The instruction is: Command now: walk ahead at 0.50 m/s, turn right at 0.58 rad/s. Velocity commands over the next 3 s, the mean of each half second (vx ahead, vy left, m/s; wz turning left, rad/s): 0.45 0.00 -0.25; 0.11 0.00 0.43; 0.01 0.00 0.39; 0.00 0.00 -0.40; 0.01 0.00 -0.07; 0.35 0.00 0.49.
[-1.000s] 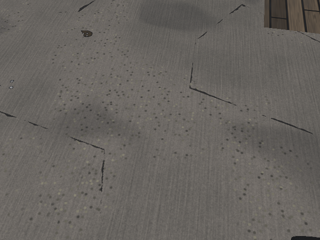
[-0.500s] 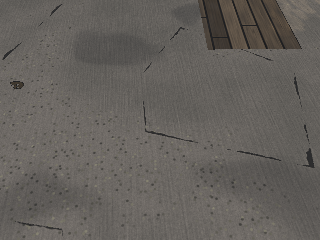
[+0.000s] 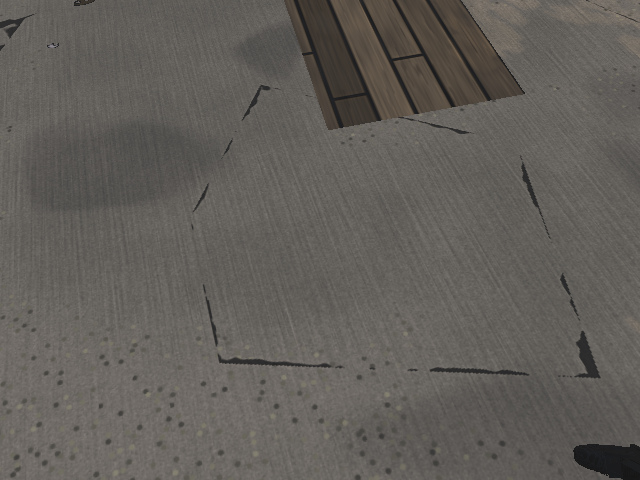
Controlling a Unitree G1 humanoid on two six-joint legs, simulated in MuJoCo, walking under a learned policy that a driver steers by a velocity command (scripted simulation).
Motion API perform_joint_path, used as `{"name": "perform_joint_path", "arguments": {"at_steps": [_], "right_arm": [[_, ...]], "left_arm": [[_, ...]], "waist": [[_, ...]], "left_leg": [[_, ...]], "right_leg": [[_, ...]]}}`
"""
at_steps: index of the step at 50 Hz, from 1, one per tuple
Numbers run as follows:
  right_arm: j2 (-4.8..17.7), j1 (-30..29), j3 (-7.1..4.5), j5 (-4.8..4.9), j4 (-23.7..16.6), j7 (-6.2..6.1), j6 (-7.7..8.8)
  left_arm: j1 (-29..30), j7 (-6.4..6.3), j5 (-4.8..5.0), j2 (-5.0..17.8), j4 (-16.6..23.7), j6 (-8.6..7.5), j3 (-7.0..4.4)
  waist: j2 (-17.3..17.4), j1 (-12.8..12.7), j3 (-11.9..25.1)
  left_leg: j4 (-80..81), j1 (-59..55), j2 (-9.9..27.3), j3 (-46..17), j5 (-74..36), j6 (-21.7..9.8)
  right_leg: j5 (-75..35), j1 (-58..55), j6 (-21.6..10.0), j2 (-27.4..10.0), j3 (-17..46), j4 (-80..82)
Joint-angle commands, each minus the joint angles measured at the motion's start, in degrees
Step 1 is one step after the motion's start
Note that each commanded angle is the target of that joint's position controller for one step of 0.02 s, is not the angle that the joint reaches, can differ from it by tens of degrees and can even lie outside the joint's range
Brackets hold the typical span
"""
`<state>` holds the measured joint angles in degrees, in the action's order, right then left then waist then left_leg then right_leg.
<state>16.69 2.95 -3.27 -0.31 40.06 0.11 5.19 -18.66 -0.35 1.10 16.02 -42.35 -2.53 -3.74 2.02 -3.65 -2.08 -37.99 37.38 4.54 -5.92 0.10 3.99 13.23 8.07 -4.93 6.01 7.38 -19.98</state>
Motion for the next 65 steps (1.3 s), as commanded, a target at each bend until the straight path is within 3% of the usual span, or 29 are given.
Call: {"name": "perform_joint_path", "arguments": {"at_steps": [1,5,7,8,9,10,11,12,16,21,26,29,30,31,32,33,35,37,42,45,49,50,51,52,53,55,56,58,65], "right_arm": [[3.85,-6.46,-0.68,0.77,-5.07,0.72,1.33],[6.47,-2.88,-1.68,0.86,-4.27,1.53,2.41],[8.58,6.86,-2.9,-0.25,-1.81,1.14,3.02],[11.45,15.19,-3.46,-0.87,-1.03,0.8,2.98],[15.64,19.54,-4.72,-0.96,2.11,1.51,2.25],[9.75,18.39,-3.37,0.87,1.27,1.87,2.17],[6.68,15.67,-2.5,1.01,0.92,1.61,1.85],[6.26,13.03,-2.06,0.25,0.51,1.53,1.46],[4.07,11.76,-1.01,0.09,2.03,1.15,1.54],[7.92,12.96,-1.72,0.85,4.2,0.27,0.25],[9.11,17.0,-2.11,1.88,6.33,-0.67,-2.01],[8.54,14.13,-2.12,2.17,5.02,-1.31,-2.66],[6.04,14.21,-1.36,1.25,3.61,-1.26,-2.36],[1.37,20.12,0.04,0.1,3.15,-1.15,-2.01],[3.93,25.16,-0.07,1.25,3.79,-1.04,-2.33],[7.93,23.61,-1.45,1.98,4.46,-1.21,-3.38],[7.85,18.45,-2.18,1.78,3.73,-2.18,-5.93],[6.26,18.32,-2.22,1.35,2.85,-2.8,-8.09],[3.96,13.98,-1.65,0.75,-0.38,-1.94,-8.55],[5.09,11.73,-1.72,0.83,-1.93,-0.79,-8.63],[6.26,13.83,-2.57,0.67,-1.82,0.3,-8.83],[7.73,15.35,-3.23,0.31,-1.36,0.07,-8.8],[13.29,16.07,-4.61,0.28,-2.14,-0.9,-8.69],[18.08,14.1,-5.18,-1.07,-4.3,-0.96,-8.04],[15.16,13.7,-4.48,-2.03,-4.63,-0.63,-6.69],[12.15,8.26,-3.76,-0.42,-5.18,-0.92,-5.35],[10.62,6.4,-3.17,0.53,-5.6,-1.21,-5.39],[9.41,6.63,-2.53,0.36,-6.03,-1.78,-5.64],[10.83,7.91,-3.22,0.43,-6.78,-2.53,-6.63]], "left_arm": [[-1.56,-0.67,0.47,10.16,2.63,-0.23,-2.83],[-1.57,-1.06,0.06,9.26,2.27,0.34,-2.8],[-1.18,-0.72,-0.39,6.2,2.54,0.33,-1.7],[-2.58,-0.66,-1.45,3.41,3.45,0.26,-0.48],[-11.76,-0.58,0.73,0.81,3.89,-0.39,0.22],[-9.93,-0.7,1.19,6.72,2.32,-0.61,-0.58],[-2.55,-0.56,0.92,9.23,3.33,-0.68,-1.26],[1.62,-0.65,0.22,8.59,4.34,-0.79,-1.11],[3.02,0.21,-0.37,5.0,5.12,-1.19,-0.73],[10.09,0.24,-1.7,1.31,7.32,-1.79,0.83],[15.92,0.85,-1.24,3.35,8.35,-2.1,0.1],[10.25,0.45,-2.0,6.47,6.7,-2.5,-1.37],[6.28,-0.22,-2.92,9.72,6.51,-2.56,-2.19],[2.97,-0.98,-4.05,12.57,7.04,-1.58,-2.59],[1.77,-0.61,-3.0,10.14,6.87,-0.4,-2.12],[4.26,-0.37,-2.05,7.58,7.18,0.31,-1.49],[10.48,-0.49,-1.6,4.93,7.14,0.96,-0.52],[14.58,-0.47,-2.59,6.09,6.59,1.14,-0.9],[16.27,-1.42,-2.32,7.07,4.89,0.96,-1.61],[15.71,-1.46,-1.74,8.92,3.75,1.56,-2.24],[15.51,-1.25,0.04,9.89,2.05,2.46,-2.64],[13.1,-1.18,0.15,8.19,0.78,2.76,-2.34],[10.87,-0.83,-1.31,4.93,0.66,3.06,-1.61],[15.29,-1.39,-2.3,5.46,4.04,2.93,-1.66],[18.52,-1.72,-2.08,7.58,4.26,2.94,-2.35],[15.0,-2.32,-1.4,7.73,2.05,3.29,-3.03],[14.26,-2.66,-1.86,8.18,1.46,3.41,-3.25],[13.31,-2.4,-1.63,7.4,1.23,3.04,-3.21],[14.9,-1.28,-0.8,5.62,1.65,2.28,-2.03]], "waist": [[-7.22,-0.88,1.6],[-9.5,1.4,2.31],[-8.48,6.19,7.98],[-1.41,8.92,16.33],[19.89,4.7,20.14],[11.63,6.64,15.46],[5.68,8.15,8.38],[1.34,7.37,5.22],[3.97,4.34,3.08],[2.55,4.85,2.45],[3.99,6.26,3.92],[3.52,2.11,6.44],[-0.53,0.96,11.3],[-13.39,2.0,18.2],[-18.4,1.97,25.36],[-12.6,2.09,20.65],[-8.64,3.58,11.59],[-10.5,5.67,7.36],[-9.84,5.2,7.69],[-9.85,4.48,8.28],[-8.67,6.43,7.73],[-5.45,6.49,6.77],[9.47,4.8,4.93],[17.68,5.86,2.71],[10.84,7.63,4.46],[5.56,4.06,4.87],[5.69,3.52,5.14],[5.62,2.94,7.2],[6.77,4.76,7.81]], "left_leg": [[6.73,-8.4,-4.02,2.5,-5.22,0.03],[10.27,-11.8,-3.76,1.65,1.12,-3.07],[12.39,-26.74,-2.32,2.03,1.58,-6.8],[11.44,-41.26,7.01,-8.67,4.12,-10.26],[18.83,-55.78,17.41,-36.89,18.75,-19.92],[21.83,-53.85,17.24,-40.36,32.05,-18.99],[22.17,-47.3,14.95,-30.87,30.36,-16.75],[22.75,-41.0,12.6,-24.27,23.42,-15.67],[26.39,-32.19,7.71,-12.25,5.84,-16.19],[25.17,-28.22,5.12,-2.78,-22.57,-16.12],[19.24,-29.87,4.22,-3.82,-20.21,-13.26],[10.66,-27.92,2.07,-6.18,-13.5,-9.65],[1.81,-22.54,-1.56,-4.69,-4.17,-7.26],[-14.88,-8.55,-7.87,0.06,28.83,-3.59],[-26.44,-4.65,-7.54,-0.47,43.3,-2.17],[-31.53,-1.82,-5.19,-0.69,39.88,-0.99],[-32.08,0.19,-2.31,1.34,33.0,0.8],[-30.03,-6.23,-1.69,3.19,27.7,1.69],[-16.82,-12.32,-0.23,5.04,20.61,0.17],[-10.42,-15.8,-0.32,6.47,19.1,-1.35],[4.46,-24.05,-2.91,9.61,13.5,-5.4],[9.78,-27.9,-3.25,7.44,9.87,-7.43],[17.87,-32.78,7.93,-9.33,-3.2,-12.28],[21.2,-30.33,18.11,-24.99,-7.38,-22.93],[21.84,-28.73,16.04,-22.51,-4.14,-23.64],[20.24,-28.58,10.2,-14.81,0.5,-17.19],[19.67,-28.65,9.27,-13.4,-1.42,-15.9],[18.74,-28.37,7.52,-11.79,-6.91,-16.01],[17.1,-30.93,6.63,-14.94,-1.8,-16.71]], "right_leg": [[-8.55,4.73,-7.39,-11.97,9.88,4.25],[-9.82,-1.76,-5.74,-15.09,15.2,-2.42],[-17.12,-0.3,-3.08,-10.87,12.12,-13.68],[-6.3,6.86,-0.96,-6.81,7.35,-29.83],[19.4,27.42,2.84,0.74,2.07,-47.26],[18.76,34.34,3.22,-3.0,5.03,-53.54],[13.44,36.07,3.15,-4.86,3.99,-54.36],[9.73,34.56,3.18,-6.78,1.76,-52.93],[4.7,29.4,3.7,-10.98,-1.51,-42.74],[-4.14,23.95,6.59,-9.34,-5.68,-23.71],[-13.72,16.89,6.39,-4.9,-4.82,-11.44],[-20.55,5.23,3.37,-5.87,-4.18,-2.94],[-35.66,-5.52,0.41,-12.91,0.52,-4.65],[-58.87,-21.11,-7.49,-28.03,12.69,-9.35],[-53.66,-22.47,-13.3,-33.82,20.69,-8.17],[-41.37,-17.34,-12.09,-30.42,17.76,-5.57],[-24.56,-6.26,-8.8,-24.84,9.48,-1.25],[-16.93,5.53,-8.12,-21.94,3.4,3.48],[-14.56,7.79,-8.96,-22.42,-3.65,5.47],[-13.46,6.3,-8.74,-24.07,-4.85,4.95],[-7.83,6.29,-3.96,-23.3,-7.98,-1.18],[-2.57,9.43,-0.21,-20.91,-10.69,-6.56],[9.5,19.67,6.08,-13.98,-17.52,-22.3],[24.2,31.56,8.99,-5.62,-13.22,-34.39],[23.04,31.48,8.18,-6.48,-6.14,-42.43],[13.5,31.28,7.24,-7.75,-3.74,-43.79],[10.75,31.02,7.67,-7.73,-3.65,-43.82],[7.7,27.81,8.54,-6.47,-3.83,-45.0],[5.97,22.18,9.9,-5.39,-3.0,-26.32]]}}
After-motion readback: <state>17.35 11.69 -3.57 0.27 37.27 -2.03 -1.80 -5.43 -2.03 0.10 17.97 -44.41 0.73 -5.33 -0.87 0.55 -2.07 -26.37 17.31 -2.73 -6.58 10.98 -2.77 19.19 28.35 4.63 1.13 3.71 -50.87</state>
